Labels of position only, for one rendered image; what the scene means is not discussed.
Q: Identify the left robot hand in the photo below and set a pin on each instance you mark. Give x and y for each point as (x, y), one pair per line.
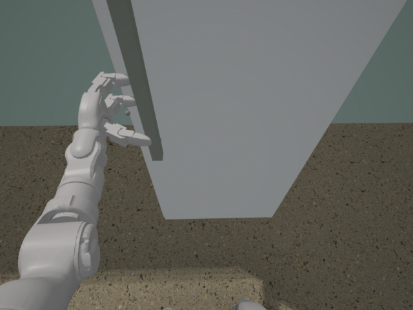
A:
(94, 109)

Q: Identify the robot left forearm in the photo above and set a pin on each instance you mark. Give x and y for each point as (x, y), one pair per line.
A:
(79, 192)

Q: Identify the fridge door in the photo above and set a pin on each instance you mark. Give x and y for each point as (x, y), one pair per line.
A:
(243, 91)

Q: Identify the robot right shin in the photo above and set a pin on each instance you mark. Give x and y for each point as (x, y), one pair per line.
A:
(243, 300)

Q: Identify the robot left upper arm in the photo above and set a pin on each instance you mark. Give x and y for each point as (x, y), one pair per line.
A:
(56, 257)

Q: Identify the handle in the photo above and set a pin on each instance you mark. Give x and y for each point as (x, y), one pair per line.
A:
(123, 19)

